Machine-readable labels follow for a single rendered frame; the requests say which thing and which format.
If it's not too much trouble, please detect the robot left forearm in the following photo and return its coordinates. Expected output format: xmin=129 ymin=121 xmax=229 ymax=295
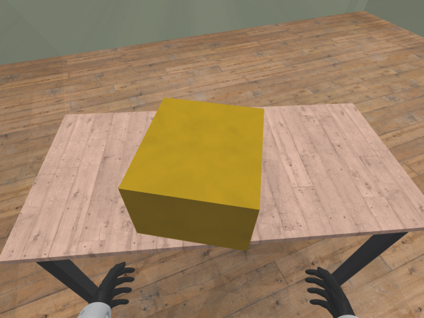
xmin=77 ymin=302 xmax=111 ymax=318

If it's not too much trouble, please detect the carton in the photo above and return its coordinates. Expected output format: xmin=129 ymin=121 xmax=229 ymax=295
xmin=118 ymin=97 xmax=264 ymax=251

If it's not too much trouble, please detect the robot left hand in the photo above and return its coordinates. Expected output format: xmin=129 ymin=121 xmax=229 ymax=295
xmin=91 ymin=262 xmax=135 ymax=309

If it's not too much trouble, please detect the robot right hand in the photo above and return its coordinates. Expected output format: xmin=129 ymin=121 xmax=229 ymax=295
xmin=305 ymin=267 xmax=356 ymax=318

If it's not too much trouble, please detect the table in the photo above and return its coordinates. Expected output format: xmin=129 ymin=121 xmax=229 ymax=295
xmin=0 ymin=103 xmax=424 ymax=304

